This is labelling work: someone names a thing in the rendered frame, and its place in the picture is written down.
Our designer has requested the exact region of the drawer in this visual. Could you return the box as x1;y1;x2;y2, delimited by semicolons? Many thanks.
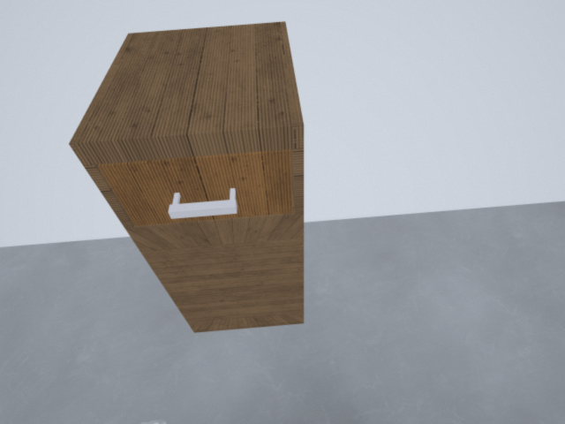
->
98;149;293;226

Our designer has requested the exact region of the handle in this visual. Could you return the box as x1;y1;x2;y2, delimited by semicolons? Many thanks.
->
168;188;237;219

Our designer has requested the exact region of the cabinet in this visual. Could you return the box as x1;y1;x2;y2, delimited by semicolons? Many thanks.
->
69;21;304;333

